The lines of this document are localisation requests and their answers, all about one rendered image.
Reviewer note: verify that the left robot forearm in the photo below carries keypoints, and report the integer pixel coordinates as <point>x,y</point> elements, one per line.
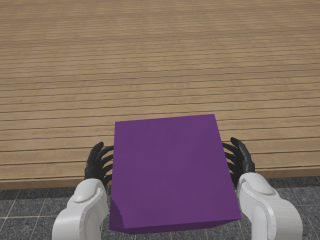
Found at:
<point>85,211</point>

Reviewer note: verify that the left robot hand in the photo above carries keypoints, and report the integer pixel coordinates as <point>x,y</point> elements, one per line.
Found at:
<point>94,164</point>

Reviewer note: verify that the carton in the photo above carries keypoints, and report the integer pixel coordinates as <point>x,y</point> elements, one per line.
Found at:
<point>170,174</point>

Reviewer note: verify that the right robot forearm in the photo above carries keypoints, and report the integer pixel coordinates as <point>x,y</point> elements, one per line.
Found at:
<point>271,217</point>

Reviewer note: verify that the right robot hand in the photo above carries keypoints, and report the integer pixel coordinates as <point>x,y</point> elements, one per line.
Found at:
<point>242,160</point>

